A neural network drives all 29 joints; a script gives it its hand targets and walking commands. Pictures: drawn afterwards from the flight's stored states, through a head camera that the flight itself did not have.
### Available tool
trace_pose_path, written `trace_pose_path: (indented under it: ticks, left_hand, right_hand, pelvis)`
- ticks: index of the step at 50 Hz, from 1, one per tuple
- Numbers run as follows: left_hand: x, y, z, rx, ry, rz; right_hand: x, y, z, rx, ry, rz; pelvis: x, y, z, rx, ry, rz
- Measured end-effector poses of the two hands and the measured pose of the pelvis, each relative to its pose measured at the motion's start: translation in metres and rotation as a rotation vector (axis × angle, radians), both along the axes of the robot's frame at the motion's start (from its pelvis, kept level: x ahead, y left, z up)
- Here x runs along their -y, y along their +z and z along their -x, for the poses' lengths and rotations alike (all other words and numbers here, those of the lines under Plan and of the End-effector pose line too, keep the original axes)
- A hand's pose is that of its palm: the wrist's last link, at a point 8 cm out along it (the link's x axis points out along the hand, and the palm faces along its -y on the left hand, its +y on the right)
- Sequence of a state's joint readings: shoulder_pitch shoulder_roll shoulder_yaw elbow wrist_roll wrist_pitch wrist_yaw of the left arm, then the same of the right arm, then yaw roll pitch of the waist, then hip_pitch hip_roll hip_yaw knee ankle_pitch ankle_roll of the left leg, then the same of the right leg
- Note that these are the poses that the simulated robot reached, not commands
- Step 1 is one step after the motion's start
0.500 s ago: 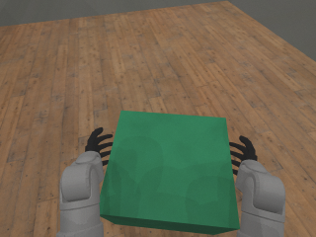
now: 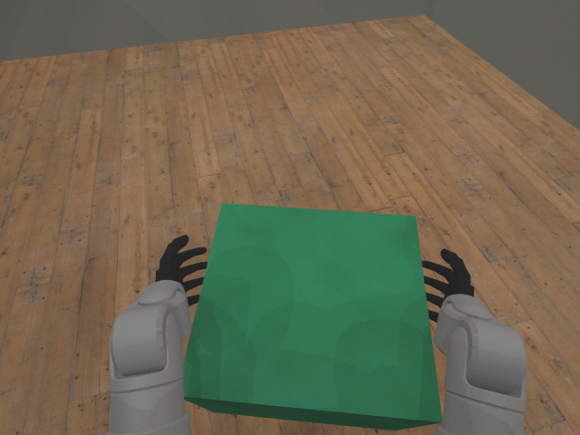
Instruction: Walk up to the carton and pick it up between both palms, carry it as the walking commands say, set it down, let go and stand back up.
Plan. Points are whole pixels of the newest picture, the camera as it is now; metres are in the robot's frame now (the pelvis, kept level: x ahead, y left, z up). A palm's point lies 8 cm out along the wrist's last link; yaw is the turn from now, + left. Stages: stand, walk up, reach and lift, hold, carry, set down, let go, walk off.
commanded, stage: carry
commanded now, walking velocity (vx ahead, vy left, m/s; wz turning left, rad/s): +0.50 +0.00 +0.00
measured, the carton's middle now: (309, 318) +0.31 -0.01 -0.03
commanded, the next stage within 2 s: none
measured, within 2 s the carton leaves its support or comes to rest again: neither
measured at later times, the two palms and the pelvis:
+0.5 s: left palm (208, 127) +0.66 +0.19 +0.05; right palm (387, 135) +0.65 -0.16 +0.05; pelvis +0.37 +0.02 -0.01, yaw +1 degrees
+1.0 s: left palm (228, 41) +1.01 +0.19 +0.07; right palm (364, 49) +1.01 -0.16 +0.06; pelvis +0.73 +0.02 -0.01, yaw +2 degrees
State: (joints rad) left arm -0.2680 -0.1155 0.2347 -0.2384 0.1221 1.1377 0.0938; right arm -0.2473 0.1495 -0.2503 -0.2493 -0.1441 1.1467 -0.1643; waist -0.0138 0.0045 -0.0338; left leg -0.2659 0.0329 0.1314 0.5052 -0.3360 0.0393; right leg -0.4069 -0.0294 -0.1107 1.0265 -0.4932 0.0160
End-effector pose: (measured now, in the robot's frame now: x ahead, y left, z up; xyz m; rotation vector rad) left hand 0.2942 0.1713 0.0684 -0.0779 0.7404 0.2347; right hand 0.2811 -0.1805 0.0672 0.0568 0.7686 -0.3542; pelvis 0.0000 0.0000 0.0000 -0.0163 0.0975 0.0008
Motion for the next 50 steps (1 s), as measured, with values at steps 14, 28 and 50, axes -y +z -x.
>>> trace_pose_path:
  ticks: [14, 28, 50]
  left_hand:
    - [0.009, 0.0, -0.205, 0.003, 0.03, -0.024]
    - [-0.02, -0.006, -0.41, -0.011, 0.001, 0.002]
    - [-0.023, -0.001, -0.719, 0.009, 0.03, -0.02]
  right_hand:
    - [0.009, -0.013, -0.213, 0.001, 0.03, -0.032]
    - [-0.02, -0.008, -0.409, -0.015, 0.003, -0.001]
    - [-0.023, -0.012, -0.727, 0.003, 0.028, -0.026]
  pelvis:
    - [0.014, -0.008, -0.211, -0.032, 0.029, -0.015]
    - [-0.022, -0.003, -0.413, 0.003, 0.001, 0.006]
    - [-0.019, -0.006, -0.727, -0.019, 0.028, -0.003]
